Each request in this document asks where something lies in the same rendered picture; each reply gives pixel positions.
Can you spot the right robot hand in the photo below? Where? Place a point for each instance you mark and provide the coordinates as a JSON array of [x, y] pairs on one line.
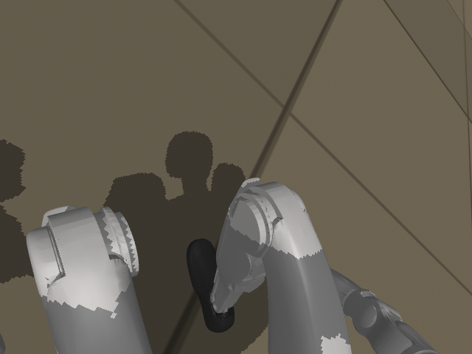
[[344, 286]]

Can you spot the right robot arm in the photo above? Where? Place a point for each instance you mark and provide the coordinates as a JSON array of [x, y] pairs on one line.
[[382, 325]]

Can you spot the right robot foot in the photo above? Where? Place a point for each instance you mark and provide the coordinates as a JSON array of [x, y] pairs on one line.
[[202, 266]]

